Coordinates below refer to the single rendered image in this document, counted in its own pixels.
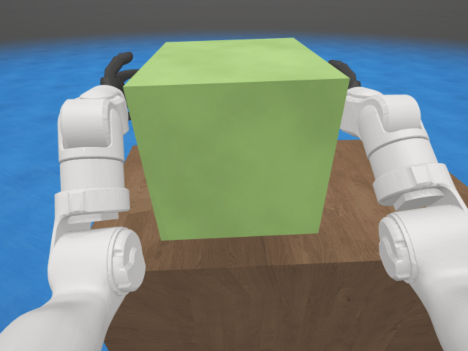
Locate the pedestal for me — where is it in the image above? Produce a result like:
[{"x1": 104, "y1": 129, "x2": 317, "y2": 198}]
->
[{"x1": 90, "y1": 140, "x2": 468, "y2": 351}]

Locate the robot right forearm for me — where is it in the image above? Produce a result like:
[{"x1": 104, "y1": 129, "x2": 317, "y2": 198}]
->
[{"x1": 340, "y1": 87, "x2": 468, "y2": 215}]

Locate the robot left upper arm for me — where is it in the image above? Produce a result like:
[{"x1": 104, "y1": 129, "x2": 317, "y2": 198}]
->
[{"x1": 0, "y1": 227, "x2": 146, "y2": 351}]

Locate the robot right upper arm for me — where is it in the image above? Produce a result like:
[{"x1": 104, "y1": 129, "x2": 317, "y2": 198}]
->
[{"x1": 379, "y1": 204, "x2": 468, "y2": 351}]

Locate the carton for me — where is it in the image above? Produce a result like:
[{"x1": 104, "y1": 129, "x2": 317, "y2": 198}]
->
[{"x1": 123, "y1": 38, "x2": 350, "y2": 241}]

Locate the robot left hand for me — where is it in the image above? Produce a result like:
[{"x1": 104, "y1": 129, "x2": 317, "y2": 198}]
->
[{"x1": 100, "y1": 52, "x2": 139, "y2": 120}]

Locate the robot right hand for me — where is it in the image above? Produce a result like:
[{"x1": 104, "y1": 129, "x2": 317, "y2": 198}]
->
[{"x1": 328, "y1": 60, "x2": 361, "y2": 89}]

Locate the robot left forearm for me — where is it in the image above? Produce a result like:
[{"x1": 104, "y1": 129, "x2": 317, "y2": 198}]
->
[{"x1": 48, "y1": 85, "x2": 130, "y2": 290}]

